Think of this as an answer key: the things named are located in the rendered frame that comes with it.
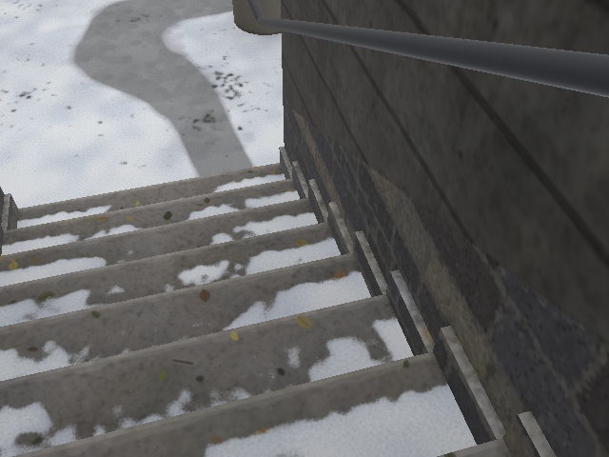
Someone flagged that stairs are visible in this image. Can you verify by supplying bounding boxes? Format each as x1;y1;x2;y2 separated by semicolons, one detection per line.
0;163;477;457

